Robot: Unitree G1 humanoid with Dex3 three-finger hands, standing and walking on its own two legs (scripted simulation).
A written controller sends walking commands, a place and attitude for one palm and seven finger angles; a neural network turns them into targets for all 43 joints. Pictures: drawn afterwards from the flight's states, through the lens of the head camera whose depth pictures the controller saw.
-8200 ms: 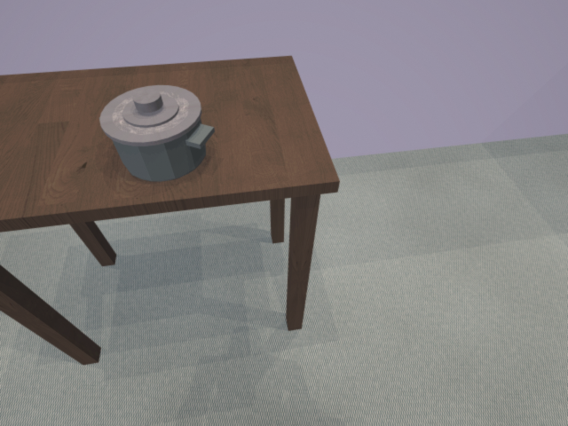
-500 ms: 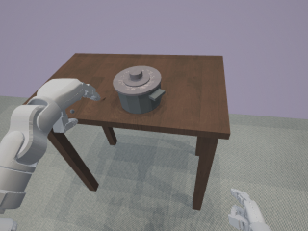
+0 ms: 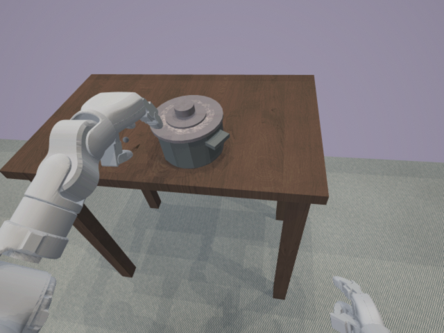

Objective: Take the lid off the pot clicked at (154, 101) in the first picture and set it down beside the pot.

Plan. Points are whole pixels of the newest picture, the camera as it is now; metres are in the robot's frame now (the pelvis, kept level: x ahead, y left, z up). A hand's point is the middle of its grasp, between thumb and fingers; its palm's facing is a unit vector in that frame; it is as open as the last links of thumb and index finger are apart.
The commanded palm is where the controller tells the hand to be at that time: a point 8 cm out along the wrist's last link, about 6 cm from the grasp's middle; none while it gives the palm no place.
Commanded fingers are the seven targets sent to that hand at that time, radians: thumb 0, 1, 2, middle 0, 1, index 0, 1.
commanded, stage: move the open hand above the knob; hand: left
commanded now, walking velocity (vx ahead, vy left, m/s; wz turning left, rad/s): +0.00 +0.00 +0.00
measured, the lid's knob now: (184, 108) +0.54 +0.14 +0.13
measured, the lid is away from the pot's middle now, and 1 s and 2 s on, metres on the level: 0.00 0.00 0.00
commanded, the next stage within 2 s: lower the open fingers around the knob in 1.70 s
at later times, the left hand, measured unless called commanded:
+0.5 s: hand (150, 115) +0.44 +0.17 +0.19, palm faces -0.25 +0.01 -0.97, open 9.9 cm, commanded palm +0.43 +0.17 +0.26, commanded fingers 0.00 -0.31 1.53 -0.86 -0.08 -0.86 -0.08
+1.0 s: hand (170, 91) +0.51 +0.15 +0.19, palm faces -0.28 +0.00 -0.96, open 9.9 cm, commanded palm +0.50 +0.16 +0.26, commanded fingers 0.00 -0.31 1.53 -0.86 -0.08 -0.86 -0.08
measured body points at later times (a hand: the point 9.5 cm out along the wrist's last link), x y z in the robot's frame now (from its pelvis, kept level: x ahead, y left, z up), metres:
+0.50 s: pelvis +0.02 +0.01 +0.00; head +0.03 -0.02 +0.45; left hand +0.44 +0.17 +0.24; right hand +0.19 -0.22 -0.11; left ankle +0.00 +0.13 -0.75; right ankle +0.05 -0.12 -0.75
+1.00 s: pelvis +0.03 +0.01 +0.00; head +0.07 -0.01 +0.45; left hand +0.52 +0.15 +0.25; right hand +0.12 -0.25 -0.13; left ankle +0.00 +0.13 -0.75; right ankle +0.05 -0.12 -0.75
